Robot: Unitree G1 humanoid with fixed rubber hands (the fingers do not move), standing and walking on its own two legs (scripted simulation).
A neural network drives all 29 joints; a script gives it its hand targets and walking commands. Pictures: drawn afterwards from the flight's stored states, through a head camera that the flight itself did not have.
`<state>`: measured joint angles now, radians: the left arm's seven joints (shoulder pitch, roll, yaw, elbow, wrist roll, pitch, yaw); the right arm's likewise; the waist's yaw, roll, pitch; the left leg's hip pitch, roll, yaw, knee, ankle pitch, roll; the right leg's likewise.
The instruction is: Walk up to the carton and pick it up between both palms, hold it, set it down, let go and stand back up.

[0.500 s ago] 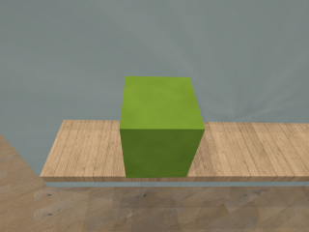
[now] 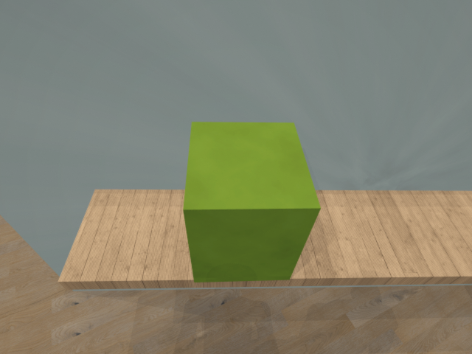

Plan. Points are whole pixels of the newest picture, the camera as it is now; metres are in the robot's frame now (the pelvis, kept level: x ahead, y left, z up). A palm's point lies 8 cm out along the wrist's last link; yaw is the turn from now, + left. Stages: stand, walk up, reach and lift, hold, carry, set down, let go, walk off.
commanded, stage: walk up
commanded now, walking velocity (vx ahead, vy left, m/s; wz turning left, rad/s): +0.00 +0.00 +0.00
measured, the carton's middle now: (242, 204) +0.41 +0.00 +0.02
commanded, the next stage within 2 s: none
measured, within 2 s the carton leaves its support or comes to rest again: neither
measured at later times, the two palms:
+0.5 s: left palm out of the picture -0.01 +0.21 -0.16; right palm out of the picture +0.01 -0.22 -0.16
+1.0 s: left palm out of the picture -0.06 +0.16 -0.15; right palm out of the picture -0.01 -0.23 -0.15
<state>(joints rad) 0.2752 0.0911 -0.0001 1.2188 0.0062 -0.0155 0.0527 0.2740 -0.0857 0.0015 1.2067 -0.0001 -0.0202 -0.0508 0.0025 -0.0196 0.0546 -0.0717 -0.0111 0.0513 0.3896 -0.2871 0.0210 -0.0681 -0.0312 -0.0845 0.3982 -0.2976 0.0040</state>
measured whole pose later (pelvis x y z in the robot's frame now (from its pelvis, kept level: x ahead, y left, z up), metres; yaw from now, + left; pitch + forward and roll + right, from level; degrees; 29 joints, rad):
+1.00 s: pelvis -0.01 -0.03 +0.00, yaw +3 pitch -3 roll +0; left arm 0.30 0.09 0.00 1.18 0.00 -0.01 0.04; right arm 0.27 -0.10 0.00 1.17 0.00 0.01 -0.05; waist 0.01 -0.02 0.07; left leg -0.10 0.01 -0.02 0.43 -0.29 -0.02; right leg -0.06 -0.01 -0.15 0.41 -0.31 -0.04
